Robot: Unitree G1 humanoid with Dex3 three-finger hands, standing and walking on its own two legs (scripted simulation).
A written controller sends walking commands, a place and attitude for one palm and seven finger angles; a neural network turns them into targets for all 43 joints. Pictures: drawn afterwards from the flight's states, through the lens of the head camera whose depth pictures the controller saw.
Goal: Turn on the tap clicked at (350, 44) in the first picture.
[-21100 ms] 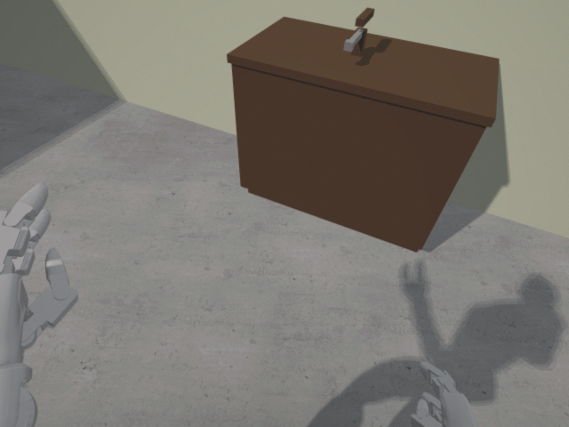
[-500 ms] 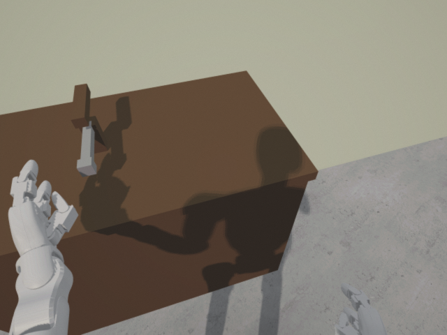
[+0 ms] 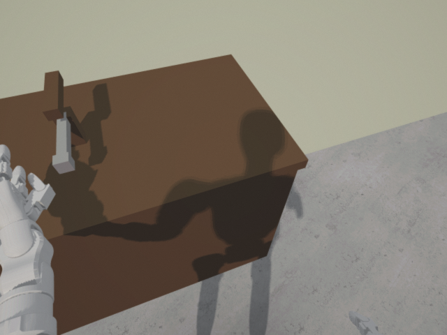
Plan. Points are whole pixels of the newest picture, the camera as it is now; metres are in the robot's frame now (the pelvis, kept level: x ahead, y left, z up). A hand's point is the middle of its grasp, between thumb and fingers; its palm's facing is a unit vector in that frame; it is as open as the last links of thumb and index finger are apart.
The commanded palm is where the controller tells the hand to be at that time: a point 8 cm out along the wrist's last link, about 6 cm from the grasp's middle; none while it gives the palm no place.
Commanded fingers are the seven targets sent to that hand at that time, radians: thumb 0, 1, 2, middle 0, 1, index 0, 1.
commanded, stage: reach beside the lever's end, fingers flat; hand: left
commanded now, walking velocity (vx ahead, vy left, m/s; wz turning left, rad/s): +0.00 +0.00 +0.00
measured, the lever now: (63, 163) +0.40 +0.33 +0.07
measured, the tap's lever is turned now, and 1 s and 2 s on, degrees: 0 2 12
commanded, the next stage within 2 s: push the lever round in 0.90 s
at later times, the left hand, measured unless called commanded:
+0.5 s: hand (47, 185) +0.36 +0.34 +0.06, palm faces +0.59 -0.80 -0.09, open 7.8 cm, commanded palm +0.31 +0.38 +0.06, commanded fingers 0.00 0.90 0.90 -0.15 -0.15 -0.15 -0.15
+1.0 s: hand (58, 180) +0.37 +0.33 +0.06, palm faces +0.60 -0.80 -0.10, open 7.8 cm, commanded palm +0.32 +0.36 +0.06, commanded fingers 0.00 0.90 0.90 -0.15 -0.15 -0.15 -0.15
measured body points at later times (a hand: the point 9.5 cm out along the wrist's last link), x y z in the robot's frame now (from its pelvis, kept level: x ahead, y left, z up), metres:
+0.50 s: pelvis +0.01 +0.02 -0.01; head +0.06 +0.02 +0.44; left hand +0.32 +0.38 +0.06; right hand +0.09 -0.25 -0.12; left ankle +0.01 +0.11 -0.72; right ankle +0.00 -0.08 -0.72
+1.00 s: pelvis +0.01 +0.02 -0.01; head +0.06 +0.02 +0.44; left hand +0.33 +0.37 +0.07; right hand +0.11 -0.24 -0.12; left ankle +0.01 +0.11 -0.72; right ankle +0.00 -0.08 -0.72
